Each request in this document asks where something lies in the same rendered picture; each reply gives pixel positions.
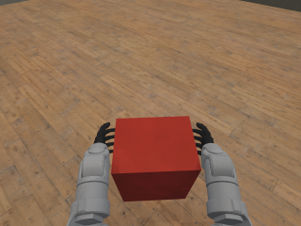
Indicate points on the carton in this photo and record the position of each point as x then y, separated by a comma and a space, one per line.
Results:
154, 158

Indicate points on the right robot forearm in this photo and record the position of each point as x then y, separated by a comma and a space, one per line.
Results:
224, 203

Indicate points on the robot right hand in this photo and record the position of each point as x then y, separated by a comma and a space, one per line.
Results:
205, 136

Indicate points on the left robot forearm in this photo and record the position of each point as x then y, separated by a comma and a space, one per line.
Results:
91, 205

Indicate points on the robot left hand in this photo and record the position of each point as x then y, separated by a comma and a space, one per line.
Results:
101, 138

